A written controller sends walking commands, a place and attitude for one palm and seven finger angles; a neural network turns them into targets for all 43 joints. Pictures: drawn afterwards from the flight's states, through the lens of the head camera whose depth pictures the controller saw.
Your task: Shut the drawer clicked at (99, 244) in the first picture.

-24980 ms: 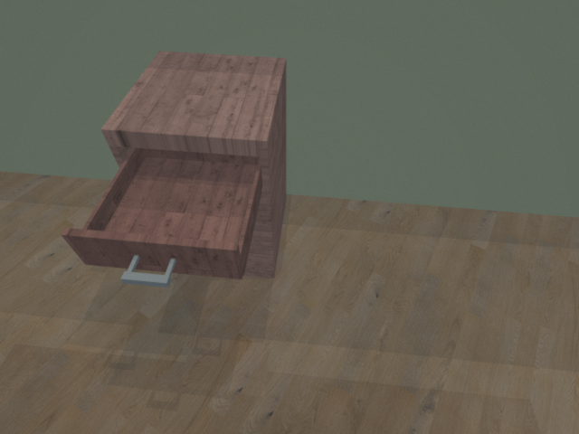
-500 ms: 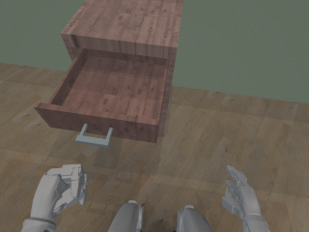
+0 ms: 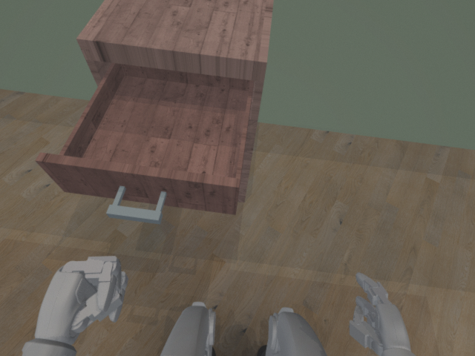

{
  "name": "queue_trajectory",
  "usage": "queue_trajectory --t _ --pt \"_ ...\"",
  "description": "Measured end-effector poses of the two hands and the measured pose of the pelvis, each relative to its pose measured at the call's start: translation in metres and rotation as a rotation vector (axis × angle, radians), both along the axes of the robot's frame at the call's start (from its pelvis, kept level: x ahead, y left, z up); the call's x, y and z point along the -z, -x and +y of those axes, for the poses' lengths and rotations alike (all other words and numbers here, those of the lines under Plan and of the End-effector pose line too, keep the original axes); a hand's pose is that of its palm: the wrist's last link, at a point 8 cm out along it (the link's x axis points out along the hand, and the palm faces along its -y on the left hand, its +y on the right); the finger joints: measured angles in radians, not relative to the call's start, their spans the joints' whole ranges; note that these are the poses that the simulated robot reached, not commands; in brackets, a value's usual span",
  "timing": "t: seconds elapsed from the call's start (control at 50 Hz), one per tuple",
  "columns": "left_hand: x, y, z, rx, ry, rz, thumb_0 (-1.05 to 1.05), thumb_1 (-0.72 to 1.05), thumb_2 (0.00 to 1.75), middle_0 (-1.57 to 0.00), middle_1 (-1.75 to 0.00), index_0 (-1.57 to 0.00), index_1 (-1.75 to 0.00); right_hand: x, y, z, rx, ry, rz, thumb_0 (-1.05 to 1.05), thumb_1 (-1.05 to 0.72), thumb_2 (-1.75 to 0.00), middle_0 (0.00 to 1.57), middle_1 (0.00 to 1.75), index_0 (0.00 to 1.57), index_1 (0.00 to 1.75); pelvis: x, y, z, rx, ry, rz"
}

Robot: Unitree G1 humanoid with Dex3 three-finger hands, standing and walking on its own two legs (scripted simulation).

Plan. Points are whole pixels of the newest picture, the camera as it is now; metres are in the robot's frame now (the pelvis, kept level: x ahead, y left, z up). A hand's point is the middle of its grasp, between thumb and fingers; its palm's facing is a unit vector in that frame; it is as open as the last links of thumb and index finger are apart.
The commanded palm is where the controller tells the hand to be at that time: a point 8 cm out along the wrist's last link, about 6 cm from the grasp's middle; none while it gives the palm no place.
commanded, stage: raise the hand and make a fist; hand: left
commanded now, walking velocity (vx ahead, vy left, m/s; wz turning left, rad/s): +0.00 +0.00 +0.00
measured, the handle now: (138, 204) +0.39 +0.22 -0.07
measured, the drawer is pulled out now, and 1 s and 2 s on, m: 0.30 0.30 0.30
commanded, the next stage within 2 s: bring the fist close to the handle in 0.06 s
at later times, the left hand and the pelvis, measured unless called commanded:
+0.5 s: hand (134, 284) +0.23 +0.17 +0.00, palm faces -0.10 -0.99 -0.04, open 3.3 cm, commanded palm +0.21 +0.23 +0.00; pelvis +0.00 -0.01 -0.02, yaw +0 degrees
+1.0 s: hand (143, 264) +0.27 +0.18 -0.05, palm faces -0.09 -1.00 -0.04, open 3.3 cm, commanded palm +0.26 +0.23 -0.05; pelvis -0.01 -0.01 -0.06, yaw -1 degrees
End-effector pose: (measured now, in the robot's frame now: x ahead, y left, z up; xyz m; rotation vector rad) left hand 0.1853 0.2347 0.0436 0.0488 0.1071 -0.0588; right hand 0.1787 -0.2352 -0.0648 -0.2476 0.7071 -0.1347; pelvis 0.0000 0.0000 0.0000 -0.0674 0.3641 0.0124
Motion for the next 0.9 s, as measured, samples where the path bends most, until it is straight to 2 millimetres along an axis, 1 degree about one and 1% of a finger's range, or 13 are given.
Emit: queue_trajectory --t 0.06,0.1,0.22,0.3,0.38,0.54,0.64,0.72,0.82,0.9 --pt "-0.005 0.001 0.003 -0.026 -0.007 -0.030 0.02 0.90 0.90 -1.40 -1.60 -1.40 -1.60 -0.001 -0.002 -0.001 -0.003 -0.002 -0.005 0.01 -0.90 -0.90 0.20 0.30 0.20 0.30 -0.001 -0.001 -0.001 -0.002 0.001 0.001" --pt "-0.004 0.002 0.001 -0.024 -0.008 -0.029 0.02 0.90 0.90 -1.40 -1.60 -1.40 -1.60 -0.001 -0.005 -0.001 -0.009 -0.005 -0.011 0.01 -0.90 -0.90 0.20 0.30 0.20 0.30 0.000 -0.002 -0.002 -0.004 0.001 0.001" --pt "0.009 0.002 -0.008 0.020 0.000 0.021 0.02 0.90 0.90 -1.40 -1.60 -1.40 -1.60 -0.002 -0.014 -0.001 -0.022 -0.005 -0.036 0.01 -0.90 -0.90 0.20 0.30 0.20 0.30 0.002 -0.002 -0.004 -0.003 -0.002 0.005" --pt "0.015 -0.003 -0.004 0.000 -0.007 -0.004 0.02 0.90 0.90 -1.40 -1.60 -1.40 -1.60 0.002 -0.019 -0.002 -0.036 0.005 -0.039 0.01 -0.90 -0.90 0.20 0.30 0.20 0.30 0.007 -0.002 -0.007 -0.004 -0.001 0.017" --pt "0.022 -0.013 0.000 -0.015 -0.006 -0.039 0.02 0.90 0.90 -1.40 -1.60 -1.40 -1.60 0.012 -0.020 -0.005 -0.049 0.013 -0.026 0.01 -0.90 -0.90 0.20 0.30 0.20 0.30 0.014 -0.001 -0.009 -0.004 0.001 0.035" --pt "0.042 -0.029 -0.007 0.048 0.007 -0.007 0.02 0.90 0.90 -1.40 -1.60 -1.40 -1.60 0.031 -0.013 -0.011 -0.033 0.011 0.019 0.01 -0.90 -0.90 0.20 0.30 0.20 0.30 0.026 0.000 -0.010 0.004 0.000 0.060" --pt "0.049 -0.037 -0.002 0.018 0.002 -0.023 0.02 0.90 0.90 -1.40 -1.60 -1.40 -1.60 0.042 -0.006 -0.013 -0.029 0.014 0.048 0.01 -0.90 -0.90 0.20 0.30 0.20 0.30 0.032 0.002 -0.011 0.008 -0.001 0.075" --pt "0.059 -0.043 0.002 0.010 -0.003 -0.034 0.02 0.90 0.90 -1.40 -1.60 -1.40 -1.60 0.051 -0.002 -0.015 -0.036 0.020 0.070 0.01 -0.90 -0.90 0.20 0.30 0.20 0.30 0.040 0.004 -0.010 0.009 0.000 0.090" --pt "0.073 -0.053 0.000 0.045 0.008 -0.032 0.02 0.90 0.90 -1.40 -1.60 -1.40 -1.60 0.062 0.003 -0.016 -0.038 0.027 0.089 0.01 -0.90 -0.90 0.20 0.30 0.20 0.30 0.049 0.007 -0.009 0.012 0.003 0.105" --pt "0.080 -0.059 -0.001 0.052 0.014 -0.039 0.02 0.90 0.90 -1.40 -1.60 -1.40 -1.60 0.068 0.006 -0.016 -0.037 0.031 0.101 0.01 -0.90 -0.90 0.20 0.30 0.20 0.30 0.054 0.009 -0.007 0.014 0.005 0.115"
